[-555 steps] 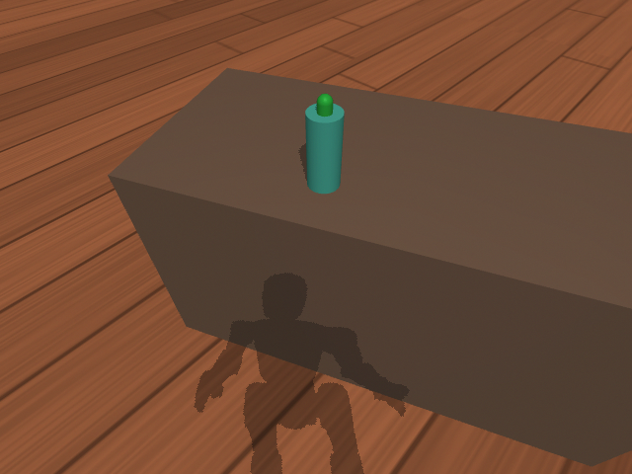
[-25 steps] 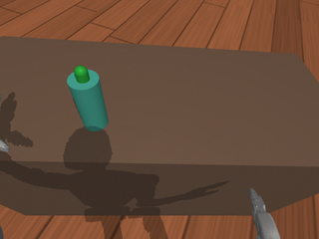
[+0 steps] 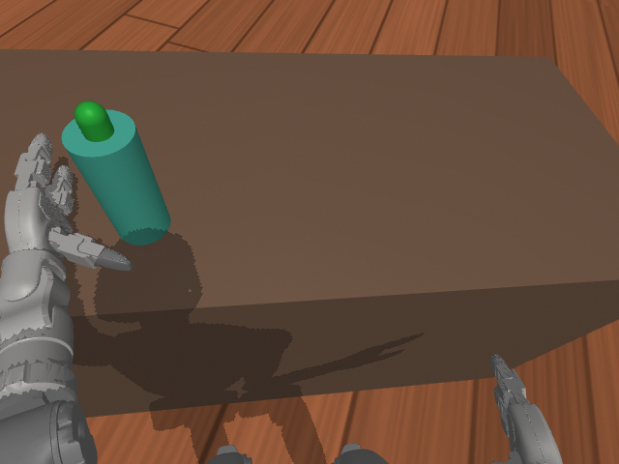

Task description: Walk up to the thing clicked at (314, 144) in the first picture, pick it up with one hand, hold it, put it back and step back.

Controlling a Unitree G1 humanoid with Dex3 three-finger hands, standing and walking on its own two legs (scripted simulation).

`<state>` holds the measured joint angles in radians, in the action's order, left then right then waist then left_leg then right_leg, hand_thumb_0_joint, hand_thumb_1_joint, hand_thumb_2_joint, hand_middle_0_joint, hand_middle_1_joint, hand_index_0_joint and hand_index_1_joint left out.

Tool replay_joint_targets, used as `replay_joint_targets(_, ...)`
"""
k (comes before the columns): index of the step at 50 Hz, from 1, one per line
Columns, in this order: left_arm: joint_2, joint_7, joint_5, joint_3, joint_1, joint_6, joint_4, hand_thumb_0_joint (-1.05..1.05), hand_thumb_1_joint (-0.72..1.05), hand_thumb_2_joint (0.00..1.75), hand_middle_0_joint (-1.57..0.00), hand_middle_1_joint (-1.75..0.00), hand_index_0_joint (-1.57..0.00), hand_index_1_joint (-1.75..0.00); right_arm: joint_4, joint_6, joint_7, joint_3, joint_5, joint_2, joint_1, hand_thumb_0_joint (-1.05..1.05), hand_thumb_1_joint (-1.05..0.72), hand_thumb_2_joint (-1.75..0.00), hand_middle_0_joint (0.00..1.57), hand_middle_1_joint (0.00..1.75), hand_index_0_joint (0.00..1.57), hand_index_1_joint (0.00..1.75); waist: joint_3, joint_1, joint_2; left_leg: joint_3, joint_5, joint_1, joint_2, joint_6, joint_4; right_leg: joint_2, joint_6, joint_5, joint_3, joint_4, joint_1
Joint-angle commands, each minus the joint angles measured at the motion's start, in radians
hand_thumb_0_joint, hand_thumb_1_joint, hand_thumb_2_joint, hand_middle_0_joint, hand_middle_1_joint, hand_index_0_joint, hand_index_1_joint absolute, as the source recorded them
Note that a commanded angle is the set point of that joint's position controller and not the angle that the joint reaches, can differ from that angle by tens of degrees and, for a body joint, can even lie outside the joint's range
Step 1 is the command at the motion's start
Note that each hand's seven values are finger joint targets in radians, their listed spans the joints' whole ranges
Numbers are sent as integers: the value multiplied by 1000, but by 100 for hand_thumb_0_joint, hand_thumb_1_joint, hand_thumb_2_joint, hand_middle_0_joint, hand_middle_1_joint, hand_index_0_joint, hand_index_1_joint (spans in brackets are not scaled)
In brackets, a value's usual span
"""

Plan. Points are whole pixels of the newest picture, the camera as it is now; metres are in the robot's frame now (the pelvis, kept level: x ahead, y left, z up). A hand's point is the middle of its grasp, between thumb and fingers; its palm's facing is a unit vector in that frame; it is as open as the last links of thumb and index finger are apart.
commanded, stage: close in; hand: left
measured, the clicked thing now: (120, 175) +0.47 +0.20 +0.09
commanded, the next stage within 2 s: rest palm in 0.14 s
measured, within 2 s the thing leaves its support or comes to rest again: leaves its support in 1.70 s
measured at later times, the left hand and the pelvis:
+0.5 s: hand (129, 208) +0.45 +0.20 +0.06, palm faces +0.14 -0.99 +0.03, open 17.4 cm; pelvis -0.01 -0.01 +0.00, yaw +1 degrees
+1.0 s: hand (123, 202) +0.45 +0.20 +0.07, palm faces +0.17 -0.99 +0.02, open 11.2 cm; pelvis +0.00 +0.00 +0.00, yaw +0 degrees
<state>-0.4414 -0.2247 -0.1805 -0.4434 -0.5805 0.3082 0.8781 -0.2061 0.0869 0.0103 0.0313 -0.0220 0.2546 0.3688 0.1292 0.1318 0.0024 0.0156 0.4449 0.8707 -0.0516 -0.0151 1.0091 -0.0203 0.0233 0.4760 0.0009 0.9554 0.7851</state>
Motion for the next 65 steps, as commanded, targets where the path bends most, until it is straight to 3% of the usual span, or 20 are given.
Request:
replay_joint_targets(1,-255,7,-14,-32,-303,60,-197,0,-58,2,-6,-4,-7,-3,150,43,14,131,13,184,33,0,54,-5,5,5,5,5,393,-11,61,-35,-401,-352,13,-12,-91,-11,-29,-399,-17,-107,-99)
replay_joint_targets(2,-253,9,-12,-28,-315,60,-199,0,-56,2,-6,-3,-7,-2,155,40,11,122,14,176,39,0,54,-5,5,5,5,5,384,-9,76,-32,-390,-352,14,-12,-89,-9,-29,-387,-15,-107,-92)
replay_joint_targets(3,-154,3,-12,52,-335,59,-192,0,-55,2,-6,-3,-7,-2,173,39,0,81,15,136,44,0,55,-5,5,5,5,5,372,3,63,-33,-371,-358,13,-13,-92,-11,-28,-373,-17,-109,-78)
replay_joint_targets(6,-200,27,-11,4,-358,67,-205,0,-58,1,-6,-3,-8,-2,198,39,1,96,15,148,65,0,54,-5,5,5,5,5,378,4,58,-32,-363,-362,15,-13,-89,-9,-26,-363,-20,-108,-75)
replay_joint_targets(11,-170,47,9,64,-441,86,-253,0,-61,1,-7,-2,-8,-2,210,36,-5,100,15,141,38,0,54,-5,5,5,5,5,388,5,116,-33,-317,-392,17,-5,-102,-6,-31,-314,-17,-107,-52)
replay_joint_targets(20,-141,100,28,65,-457,103,-170,0,-61,0,-20,-7,-20,-7,241,26,-10,108,2,140,8,0,53,-5,5,5,5,5,424,7,87,-39,-289,-353,14,-7,-96,-7,-34,-299,-19,-97,-74)
replay_joint_targets(23,-240,118,46,19,-498,115,-165,0,-61,5,-36,-19,-36,-19,290,17,-5,119,8,163,-4,0,52,-5,5,5,5,5,438,11,63,-34,-271,-324,18,-12,-96,-6,-29,-309,-9,-104,-108)
replay_joint_targets(29,-196,123,54,31,-509,119,-87,0,-61,12,-50,-30,-50,-30,294,11,-15,123,3,162,14,0,51,-5,5,5,5,5,412,31,75,-45,-287,-333,10,-6,-96,-15,-35,-292,-19,-90,-39)
replay_joint_targets(30,-132,115,53,90,-554,125,-89,0,-60,14,-51,-32,-52,-31,290,9,-21,88,4,120,14,0,51,-5,5,5,5,5,400,35,97,-44,-262,-334,14,-4,-103,-16,-36,-273,-20,-92,-36)
replay_joint_targets(33,-148,120,52,67,-510,120,-60,0,-59,18,-56,-37,-57,-37,285,5,-21,100,4,134,60,0,51,-5,5,5,5,5,423,34,96,-41,-329,-347,12,-3,-92,-15,-36,-324,-22,-84,-49)
replay_joint_targets(38,-183,120,52,53,-509,128,-136,0,-48,34,-72,-54,-73,-54,290,-5,-26,113,1,144,44,0,51,-5,5,5,5,5,480,3,141,-48,-391,-386,9,6,-87,-17,-40,-340,-29,-77,-64)
replay_joint_targets(39,-138,121,49,90,-519,128,-161,0,-43,36,-76,-58,-77,-58,316,-4,-25,104,4,136,29,0,51,-5,5,5,5,5,500,9,139,-47,-399,-413,9,6,-91,-18,-39,-349,-28,-78,-78)
replay_joint_targets(42,-141,125,45,70,-461,118,-141,0,-38,49,-88,-71,-89,-71,293,-10,-23,107,7,140,41,0,51,-5,5,5,5,5,441,5,120,-50,-377,-383,5,8,-102,-21,-40,-328,-32,-81,-64)
replay_joint_targets(44,-68,118,44,127,-462,118,-170,0,-33,54,-94,-77,-94,-77,272,-12,-21,114,5,136,58,0,50,-5,5,5,5,5,450,22,119,-56,-413,-425,-4,10,-104,-23,-41,-334,-36,-79,-39)
replay_joint_targets(46,-108,120,47,99,-417,106,-145,0,-27,59,-101,-84,-101,-83,270,-12,-19,132,8,158,42,0,51,-5,5,5,5,5,432,9,114,-53,-419,-420,-2,11,-102,-22,-40,-338,-37,-79,-42)
replay_joint_targets(48,-49,112,40,128,-427,108,-145,0,-25,68,-107,-91,-108,-92,281,-9,-27,85,6,112,32,0,50,-5,5,5,5,5,414,18,90,-52,-423,-390,-2,7,-97,-21,-38,-358,-37,-77,-48)
replay_joint_targets(55,-154,112,38,43,-436,119,-110,0,-1,99,-127,-119,-128,-120,253,-29,-32,104,4,138,72,0,52,-5,5,5,5,5,407,15,79,-38,-349,-333,13,-3,-86,-14,-31,-347,-22,-85,-57)
replay_joint_targets(60,-81,92,22,69,-361,101,-72,0,6,113,-138,-132,-138,-133,273,-31,-37,75,7,114,62,0,52,-5,5,5,5,5,436,0,58,-45,-439,-354,10,-3,-74,-14,-31,-404,-27,-70,-86)
replay_joint_targets(63,-153,89,16,38,-402,106,-152,0,17,126,-134,-136,-133,-139,280,-34,-34,85,16,128,16,0,52,-6,5,5,5,5,437,-17,82,-40,-379,-323,12,-3,-89,-11,-34,-370,-19,-73,-114)
replay_joint_targets(65,-147,86,31,78,-478,109,-252,0,12,126,-137,-139,-136,-142,283,-35,-28,86,11,123,11,0,52,-6,5,5,5,5,504,-12,135,-38,-393,-402,10,4,-92,-10,-35,-368,-15,-78,-101)
